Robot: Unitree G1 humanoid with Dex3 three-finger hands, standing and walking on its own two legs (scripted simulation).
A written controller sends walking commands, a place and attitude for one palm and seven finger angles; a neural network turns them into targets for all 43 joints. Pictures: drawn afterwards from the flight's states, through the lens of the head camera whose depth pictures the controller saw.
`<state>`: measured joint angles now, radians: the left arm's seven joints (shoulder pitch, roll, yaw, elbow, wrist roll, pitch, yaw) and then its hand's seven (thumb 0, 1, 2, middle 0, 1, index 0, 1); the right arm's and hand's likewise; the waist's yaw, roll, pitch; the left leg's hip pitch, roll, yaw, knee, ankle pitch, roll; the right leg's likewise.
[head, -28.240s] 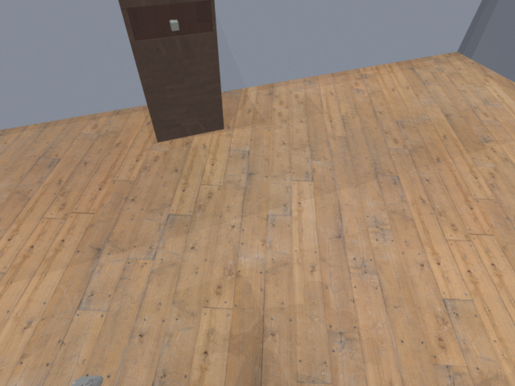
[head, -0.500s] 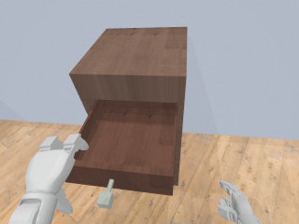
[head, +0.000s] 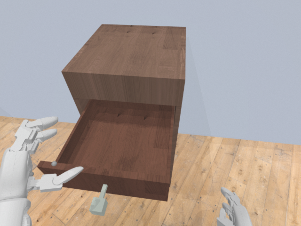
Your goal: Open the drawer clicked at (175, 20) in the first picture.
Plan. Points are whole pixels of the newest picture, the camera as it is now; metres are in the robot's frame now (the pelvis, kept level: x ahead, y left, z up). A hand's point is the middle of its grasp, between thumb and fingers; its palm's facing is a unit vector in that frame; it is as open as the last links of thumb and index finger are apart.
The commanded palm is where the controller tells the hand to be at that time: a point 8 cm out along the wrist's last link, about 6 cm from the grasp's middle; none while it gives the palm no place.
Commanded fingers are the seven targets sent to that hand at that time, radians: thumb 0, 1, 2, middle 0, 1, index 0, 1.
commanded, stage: draw the hand back to the body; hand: left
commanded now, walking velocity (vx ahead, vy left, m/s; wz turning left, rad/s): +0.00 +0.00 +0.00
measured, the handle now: (101, 199) +0.21 +0.18 -0.08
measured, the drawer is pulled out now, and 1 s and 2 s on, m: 0.30 0.30 0.30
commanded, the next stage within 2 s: step back with the hand held close in 0.54 s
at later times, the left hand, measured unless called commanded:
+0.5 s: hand (38, 161) +0.19 +0.25 +0.16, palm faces +0.43 -0.81 -0.40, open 7.7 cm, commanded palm +0.13 +0.28 +0.18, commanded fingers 0.00 0.90 0.90 -0.20 -0.30 -0.20 -0.30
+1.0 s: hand (31, 179) +0.16 +0.26 +0.14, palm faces +0.32 -0.81 -0.49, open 7.4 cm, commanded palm +0.09 +0.30 +0.18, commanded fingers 0.00 0.90 0.90 -0.20 -0.30 -0.20 -0.30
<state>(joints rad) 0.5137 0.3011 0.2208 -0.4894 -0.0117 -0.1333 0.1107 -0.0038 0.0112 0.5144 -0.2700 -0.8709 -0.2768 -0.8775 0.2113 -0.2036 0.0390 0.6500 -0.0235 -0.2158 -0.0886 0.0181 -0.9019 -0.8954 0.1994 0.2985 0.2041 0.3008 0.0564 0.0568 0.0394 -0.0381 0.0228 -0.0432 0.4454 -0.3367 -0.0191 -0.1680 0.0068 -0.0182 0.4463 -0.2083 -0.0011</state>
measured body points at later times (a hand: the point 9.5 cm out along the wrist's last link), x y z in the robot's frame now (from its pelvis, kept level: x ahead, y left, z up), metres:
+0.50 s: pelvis +0.00 +0.00 +0.00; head -0.01 -0.02 +0.45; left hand +0.16 +0.29 +0.18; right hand +0.20 -0.20 -0.08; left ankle -0.05 +0.13 -0.74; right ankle +0.02 -0.12 -0.74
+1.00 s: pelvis -0.03 +0.02 -0.01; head -0.01 +0.03 +0.44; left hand +0.14 +0.30 +0.17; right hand +0.14 -0.23 -0.08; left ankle -0.05 +0.13 -0.74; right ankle +0.03 -0.12 -0.74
